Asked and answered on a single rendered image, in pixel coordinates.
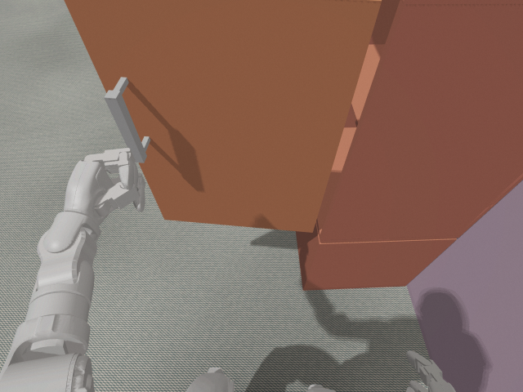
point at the left robot hand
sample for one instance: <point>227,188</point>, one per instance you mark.
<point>91,191</point>

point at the cupboard door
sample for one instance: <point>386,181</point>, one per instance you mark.
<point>244,101</point>

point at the right robot hand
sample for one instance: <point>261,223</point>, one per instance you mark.
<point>430,374</point>

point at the robot left upper arm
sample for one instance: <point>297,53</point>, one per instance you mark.
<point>62,373</point>

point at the handle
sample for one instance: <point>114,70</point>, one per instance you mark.
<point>122,117</point>

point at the left robot thigh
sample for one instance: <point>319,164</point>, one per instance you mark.
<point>212,382</point>

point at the robot left forearm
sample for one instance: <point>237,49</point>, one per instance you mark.
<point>56,321</point>

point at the left robot shin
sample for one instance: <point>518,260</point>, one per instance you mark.
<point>216,370</point>

